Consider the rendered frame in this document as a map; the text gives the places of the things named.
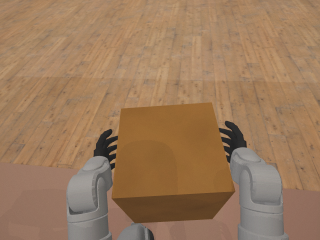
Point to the robot right forearm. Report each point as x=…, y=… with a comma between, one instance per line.
x=260, y=197

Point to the carton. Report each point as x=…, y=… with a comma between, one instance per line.
x=170, y=164

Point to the robot left forearm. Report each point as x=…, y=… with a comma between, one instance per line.
x=87, y=203

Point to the robot right hand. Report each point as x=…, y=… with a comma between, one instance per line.
x=236, y=141

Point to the robot left hand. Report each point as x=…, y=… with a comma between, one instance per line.
x=102, y=148

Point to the left robot thigh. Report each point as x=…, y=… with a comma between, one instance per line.
x=135, y=232

